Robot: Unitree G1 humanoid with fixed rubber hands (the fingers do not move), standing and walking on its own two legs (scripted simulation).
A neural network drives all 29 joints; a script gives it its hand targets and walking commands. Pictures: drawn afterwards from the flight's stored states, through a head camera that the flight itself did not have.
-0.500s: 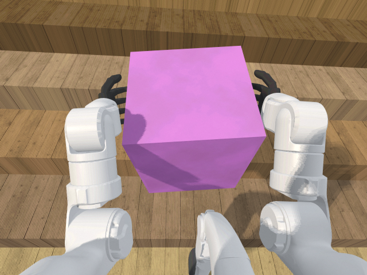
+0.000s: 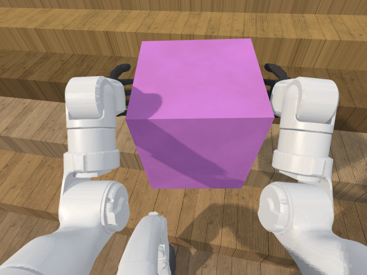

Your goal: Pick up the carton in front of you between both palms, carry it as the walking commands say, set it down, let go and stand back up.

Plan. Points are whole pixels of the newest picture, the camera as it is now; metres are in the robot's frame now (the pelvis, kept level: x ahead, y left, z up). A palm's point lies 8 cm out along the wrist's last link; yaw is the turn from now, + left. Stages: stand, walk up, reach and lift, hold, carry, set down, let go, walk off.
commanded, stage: carry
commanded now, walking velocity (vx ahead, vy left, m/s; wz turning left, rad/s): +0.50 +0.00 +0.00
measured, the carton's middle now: (196, 121) +0.40 +0.00 +0.14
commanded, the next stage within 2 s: none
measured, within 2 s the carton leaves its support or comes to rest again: neither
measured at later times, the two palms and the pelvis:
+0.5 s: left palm out of the picture +0.68 +0.12 +0.33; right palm out of the picture +0.66 -0.18 +0.35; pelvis +0.29 -0.02 +0.15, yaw -1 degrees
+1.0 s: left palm out of the picture +0.96 +0.10 +0.51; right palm out of the picture +0.96 -0.20 +0.50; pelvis +0.59 -0.03 +0.30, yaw -1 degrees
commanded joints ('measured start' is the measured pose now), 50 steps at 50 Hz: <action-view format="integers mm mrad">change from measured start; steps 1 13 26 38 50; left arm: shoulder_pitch -730 -556 -595 -778 -672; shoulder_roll -1037 -967 -1055 -1193 -991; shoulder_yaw -449 -475 -613 -669 -475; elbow -76 -154 -77 -296 -75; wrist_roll -388 -213 -370 -550 -388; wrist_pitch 26 -65 -18 -66 30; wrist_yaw -275 -222 -200 -282 -273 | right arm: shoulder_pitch -682 -802 -587 -558 -673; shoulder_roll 1077 1279 1049 981 1068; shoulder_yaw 554 714 563 559 597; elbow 41 -236 -34 -159 7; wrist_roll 438 655 484 337 486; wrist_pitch -9 -124 -37 -87 -14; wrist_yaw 148 226 246 149 153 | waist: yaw -215 -162 93 14 -217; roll -368 -39 284 -11 -349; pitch -514 -457 -546 -431 -499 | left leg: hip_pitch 754 1231 1121 52 720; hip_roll -178 210 66 -40 -185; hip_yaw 169 -507 65 -159 186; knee -308 -985 -769 266 -254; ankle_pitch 163 333 1748 81 188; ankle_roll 16 135 18 -23 21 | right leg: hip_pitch -61 -1021 -409 151 -96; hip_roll -118 31 169 -206 -115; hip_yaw -91 152 -231 422 -111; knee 314 1481 808 226 241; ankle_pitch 1717 -84 67 341 1689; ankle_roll -118 -78 -102 -203 -124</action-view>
